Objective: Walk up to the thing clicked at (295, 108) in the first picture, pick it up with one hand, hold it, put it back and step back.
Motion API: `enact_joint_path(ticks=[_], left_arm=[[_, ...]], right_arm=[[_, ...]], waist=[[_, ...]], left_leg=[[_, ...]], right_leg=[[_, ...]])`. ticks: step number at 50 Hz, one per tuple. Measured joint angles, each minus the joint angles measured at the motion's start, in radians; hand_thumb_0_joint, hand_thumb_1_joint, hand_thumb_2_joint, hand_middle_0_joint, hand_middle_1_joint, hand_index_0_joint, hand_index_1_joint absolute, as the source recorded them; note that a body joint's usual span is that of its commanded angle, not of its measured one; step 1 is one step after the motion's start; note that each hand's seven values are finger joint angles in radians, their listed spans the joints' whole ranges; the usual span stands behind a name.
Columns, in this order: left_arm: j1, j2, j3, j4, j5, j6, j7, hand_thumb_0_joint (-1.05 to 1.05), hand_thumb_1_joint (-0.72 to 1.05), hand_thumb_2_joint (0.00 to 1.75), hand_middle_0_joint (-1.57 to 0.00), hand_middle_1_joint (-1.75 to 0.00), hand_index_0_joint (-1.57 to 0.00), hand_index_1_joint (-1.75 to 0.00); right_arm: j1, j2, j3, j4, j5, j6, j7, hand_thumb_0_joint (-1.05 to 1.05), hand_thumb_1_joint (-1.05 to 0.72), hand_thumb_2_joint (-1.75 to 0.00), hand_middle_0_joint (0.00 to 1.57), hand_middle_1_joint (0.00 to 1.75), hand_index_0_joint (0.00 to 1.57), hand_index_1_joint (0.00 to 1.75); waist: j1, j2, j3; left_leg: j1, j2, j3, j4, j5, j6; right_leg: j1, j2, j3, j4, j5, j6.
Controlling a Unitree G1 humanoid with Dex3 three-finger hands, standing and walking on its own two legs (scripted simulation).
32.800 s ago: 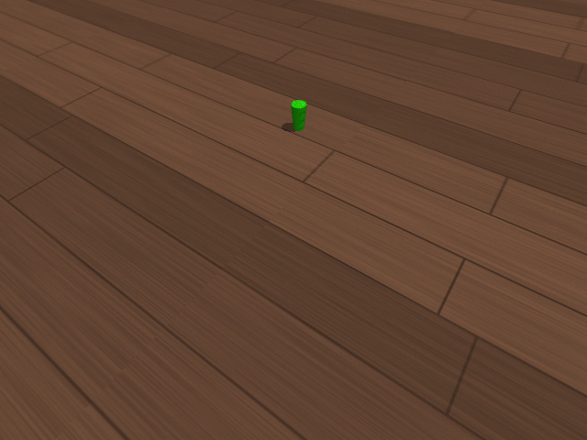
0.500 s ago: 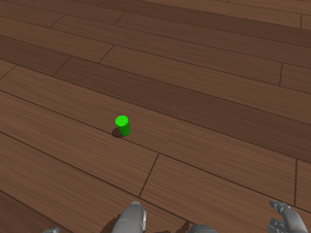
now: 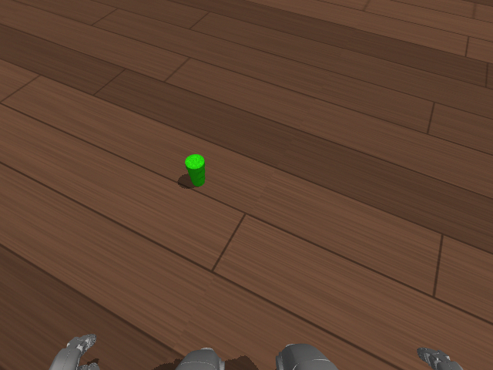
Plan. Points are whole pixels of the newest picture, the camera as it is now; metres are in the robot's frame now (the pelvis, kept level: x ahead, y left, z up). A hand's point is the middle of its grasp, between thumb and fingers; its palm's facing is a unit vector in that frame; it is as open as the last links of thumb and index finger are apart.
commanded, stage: step back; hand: left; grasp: from the side
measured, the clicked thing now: (196, 171) +0.97 +0.25 -0.68
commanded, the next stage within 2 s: stand in 1.08 s
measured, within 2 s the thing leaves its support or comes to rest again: neither
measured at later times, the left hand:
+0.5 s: hand out of the picture -0.01 +0.28 -0.14, palm faces +0.03 -0.92 -0.39, open 7.4 cm
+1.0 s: hand out of the picture +0.08 +0.26 -0.15, palm faces +0.05 -0.94 -0.34, open 7.4 cm
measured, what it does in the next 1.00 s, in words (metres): steps on the spot: right foot, then left foot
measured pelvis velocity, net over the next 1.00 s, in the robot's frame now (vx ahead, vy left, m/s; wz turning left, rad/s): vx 0.00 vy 0.00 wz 0.04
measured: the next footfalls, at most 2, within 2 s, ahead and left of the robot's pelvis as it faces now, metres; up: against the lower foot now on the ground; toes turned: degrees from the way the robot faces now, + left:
right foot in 0.08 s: +0.03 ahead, -0.13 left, +0.00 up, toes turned -1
left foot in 0.38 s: +0.01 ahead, +0.12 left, +0.00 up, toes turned -1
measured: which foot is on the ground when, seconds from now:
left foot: down 0.00-0.12, up 0.14-0.36, down 0.38-0.66, up 0.68-0.88, down 0.90-1.00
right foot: up 0.00-0.06, down 0.08-1.00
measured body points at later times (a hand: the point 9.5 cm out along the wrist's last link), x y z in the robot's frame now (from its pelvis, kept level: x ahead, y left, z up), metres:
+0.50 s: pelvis -0.06 +0.00 +0.00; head -0.04 +0.00 +0.45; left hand -0.02 +0.33 -0.12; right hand +0.01 -0.31 -0.12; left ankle -0.03 +0.12 -0.73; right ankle -0.07 -0.13 -0.70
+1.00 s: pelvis +0.00 +0.00 +0.00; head +0.02 +0.00 +0.45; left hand +0.08 +0.31 -0.12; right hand +0.08 -0.31 -0.12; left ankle +0.01 +0.13 -0.73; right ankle -0.01 -0.13 -0.73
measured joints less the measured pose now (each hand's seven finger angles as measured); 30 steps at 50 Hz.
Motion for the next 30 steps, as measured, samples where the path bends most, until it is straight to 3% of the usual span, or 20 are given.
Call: enact_joint_path(ticks=[3, 4, 5, 6, 8, 11, 17, 18, 20, 21, 24, 27, 30], left_arm=[[0.043, 0.002, -0.004, 0.039, 0.006, -0.021, -0.011, 0.01, 0.9, 0.9, -0.21, -0.3, -0.2, -0.3], [0.056, 0.002, -0.004, 0.057, 0.008, -0.031, -0.012, 0.01, 0.9, 0.9, -0.21, -0.3, -0.2, -0.3], [0.059, -0.012, -0.002, 0.082, 0.013, -0.04, -0.01, 0.01, 0.9, 0.9, -0.21, -0.3, -0.2, -0.3], [0.067, -0.026, -0.003, 0.101, 0.022, -0.046, -0.01, 0.01, 0.9, 0.9, -0.21, -0.3, -0.2, -0.3], [0.1, -0.032, -0.007, 0.12, 0.032, -0.051, -0.014, 0.01, 0.9, 0.89, -0.21, -0.3, -0.2, -0.3], [0.125, -0.045, -0.009, 0.143, 0.031, -0.061, -0.012, 0.01, 0.9, 0.89, -0.21, -0.3, -0.21, -0.3], [0.126, -0.034, -0.003, 0.14, 0.034, -0.076, -0.02, 0.01, 0.9, 0.89, -0.21, -0.3, -0.21, -0.3], [0.12, -0.029, -0.003, 0.138, 0.032, -0.074, -0.022, 0.01, 0.9, 0.89, -0.21, -0.3, -0.21, -0.3], [0.107, -0.014, -0.005, 0.134, 0.027, -0.068, -0.022, 0.01, 0.9, 0.89, -0.21, -0.3, -0.21, -0.3], [0.106, -0.007, -0.008, 0.135, 0.023, -0.065, -0.021, 0.01, 0.9, 0.89, -0.21, -0.3, -0.21, -0.3], [0.098, 0.009, -0.01, 0.155, 0.014, -0.05, -0.021, 0.01, 0.9, 0.9, -0.21, -0.3, -0.2, -0.3], [0.085, 0.024, -0.006, 0.161, 0.01, -0.054, -0.024, 0.01, 0.9, 0.9, -0.21, -0.3, -0.2, -0.3], [0.071, 0.024, -0.002, 0.16, 0.009, -0.067, -0.03, 0.01, 0.9, 0.9, -0.21, -0.3, -0.2, -0.3]], right_arm=[[-0.021, -0.009, -0.006, -0.016, -0.005, -0.006, 0.007, 0.0, -0.9, -0.9, 0.21, 0.3, 0.21, 0.3], [-0.027, -0.014, -0.007, -0.018, -0.004, -0.004, 0.009, 0.0, -0.9, -0.9, 0.21, 0.3, 0.21, 0.3], [-0.036, -0.026, -0.011, -0.014, -0.003, -0.001, 0.01, 0.0, -0.9, -0.9, 0.21, 0.3, 0.21, 0.3], [-0.037, -0.032, -0.016, -0.006, 0.0, 0.003, 0.009, 0.0, -0.9, -0.9, 0.21, 0.3, 0.21, 0.3], [-0.021, -0.026, -0.018, 0.019, 0.006, 0.012, 0.007, 0.0, -0.91, -0.9, 0.21, 0.3, 0.21, 0.3], [0.011, -0.036, -0.021, 0.052, 0.02, 0.004, 0.012, 0.0, -0.91, -0.9, 0.21, 0.3, 0.21, 0.3], [0.082, -0.044, -0.024, 0.118, 0.012, -0.008, 0.03, 0.01, -0.91, -0.9, 0.21, 0.3, 0.21, 0.3], [0.09, -0.042, -0.026, 0.126, 0.012, -0.013, 0.032, 0.01, -0.91, -0.9, 0.21, 0.3, 0.21, 0.3], [0.087, -0.026, -0.03, 0.142, 0.008, -0.024, 0.03, 0.01, -0.91, -0.9, 0.2, 0.3, 0.21, 0.3], [0.084, -0.017, -0.03, 0.143, 0.006, -0.032, 0.029, 0.01, -0.91, -0.9, 0.2, 0.3, 0.21, 0.3], [0.082, 0.005, -0.027, 0.126, 0.003, -0.054, 0.032, 0.01, -0.91, -0.9, 0.21, 0.3, 0.21, 0.3], [0.083, 0.023, -0.021, 0.11, 0.002, -0.067, 0.031, 0.01, -0.91, -0.9, 0.21, 0.3, 0.21, 0.3], [0.079, 0.02, -0.021, 0.104, 0.0, -0.063, 0.031, 0.0, -0.9, -0.9, 0.21, 0.3, 0.21, 0.3]], waist=[[0.007, 0.004, -0.024], [0.012, 0.009, -0.032], [0.01, 0.043, -0.024], [0.005, 0.069, -0.023], [0.025, 0.058, -0.053], [0.034, 0.056, -0.069], [0.032, 0.054, -0.09], [0.03, 0.051, -0.089], [0.031, 0.021, -0.071], [0.032, 0.006, -0.066], [0.017, -0.007, -0.075], [0.003, -0.018, -0.076], [-0.01, -0.009, -0.076]], left_leg=[[-0.037, 0.018, 0.022, 0.016, 0.014, -0.006], [-0.053, 0.027, 0.029, 0.034, 0.012, -0.012], [-0.064, 0.051, 0.013, 0.06, 0.005, -0.013], [-0.072, 0.053, -0.019, 0.086, -0.041, -0.013], [-0.089, 0.002, -0.068, 0.151, -0.165, -0.023], [-0.087, -0.049, -0.116, 0.229, -0.168, -0.031], [0.019, -0.033, -0.073, 0.094, -0.192, -0.044], [0.052, -0.028, -0.056, 0.031, -0.178, -0.042], [0.092, -0.05, -0.036, -0.057, -0.046, -0.031], [0.097, -0.06, -0.026, -0.066, -0.015, -0.026], [0.093, -0.054, -0.017, -0.061, -0.028, -0.005], [0.109, -0.043, -0.013, -0.083, -0.024, -0.006], [0.114, -0.027, -0.017, -0.078, -0.032, -0.017]], right_leg=[[0.138, -0.044, -0.03, -0.282, -0.004, -0.001], [0.189, -0.051, -0.039, -0.399, 0.04, -0.008], [0.21, -0.028, -0.054, -0.446, 0.105, -0.011], [0.216, -0.011, -0.067, -0.454, 0.127, -0.014], [0.196, -0.022, -0.053, -0.44, 0.132, -0.029], [0.201, -0.046, -0.052, -0.469, 0.16, -0.024], [0.195, -0.088, -0.097, -0.489, 0.172, -0.009], [0.193, -0.096, -0.106, -0.483, 0.168, -0.004], [0.184, -0.127, -0.101, -0.451, 0.153, 0.009], [0.174, -0.134, -0.087, -0.43, 0.142, 0.0], [0.111, -0.108, -0.068, -0.29, 0.029, -0.02], [0.065, -0.102, -0.077, -0.232, 0.026, -0.026], [0.068, -0.103, -0.097, -0.316, 0.05, -0.022]])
